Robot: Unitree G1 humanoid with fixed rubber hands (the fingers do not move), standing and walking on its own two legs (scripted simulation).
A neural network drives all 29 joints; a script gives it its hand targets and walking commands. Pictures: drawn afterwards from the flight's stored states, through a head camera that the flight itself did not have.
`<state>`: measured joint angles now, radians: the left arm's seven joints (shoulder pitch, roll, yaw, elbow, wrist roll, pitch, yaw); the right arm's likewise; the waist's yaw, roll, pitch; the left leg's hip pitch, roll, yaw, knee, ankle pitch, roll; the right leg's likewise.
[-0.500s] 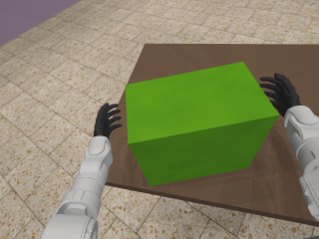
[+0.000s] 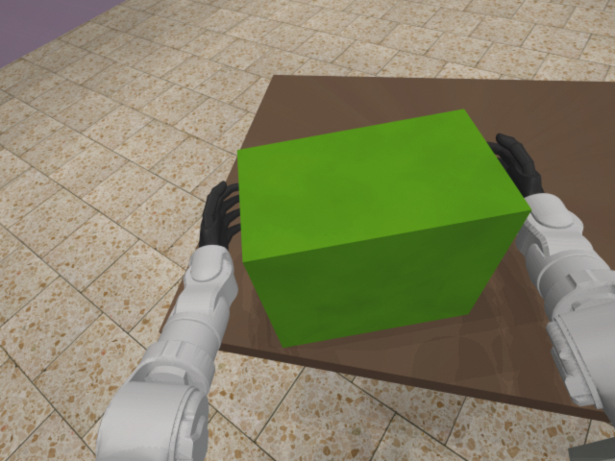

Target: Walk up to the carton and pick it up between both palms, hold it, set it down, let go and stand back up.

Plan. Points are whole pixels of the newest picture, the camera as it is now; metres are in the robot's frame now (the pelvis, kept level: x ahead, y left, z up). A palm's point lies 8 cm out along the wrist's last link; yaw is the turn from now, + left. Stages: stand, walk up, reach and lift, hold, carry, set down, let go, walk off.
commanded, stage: reach and lift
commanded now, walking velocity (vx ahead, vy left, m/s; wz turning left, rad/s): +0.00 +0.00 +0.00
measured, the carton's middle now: (364, 240) +0.43 +0.03 +0.02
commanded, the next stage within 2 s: none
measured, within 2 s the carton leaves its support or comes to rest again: leaves its support in 1.82 s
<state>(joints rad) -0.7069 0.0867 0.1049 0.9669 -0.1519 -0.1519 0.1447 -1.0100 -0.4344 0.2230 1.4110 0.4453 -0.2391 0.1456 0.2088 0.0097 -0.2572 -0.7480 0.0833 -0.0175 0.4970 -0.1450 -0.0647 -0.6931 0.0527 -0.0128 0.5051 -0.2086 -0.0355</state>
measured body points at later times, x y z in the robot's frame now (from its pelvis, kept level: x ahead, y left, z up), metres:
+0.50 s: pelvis +0.00 +0.00 +0.00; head +0.09 -0.02 +0.44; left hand +0.39 +0.24 +0.05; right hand +0.50 -0.15 +0.08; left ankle +0.03 +0.16 -0.73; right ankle +0.00 -0.10 -0.73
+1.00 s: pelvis +0.01 +0.01 +0.01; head +0.08 -0.01 +0.45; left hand +0.39 +0.24 +0.05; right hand +0.49 -0.14 +0.08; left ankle +0.03 +0.16 -0.73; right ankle +0.00 -0.10 -0.73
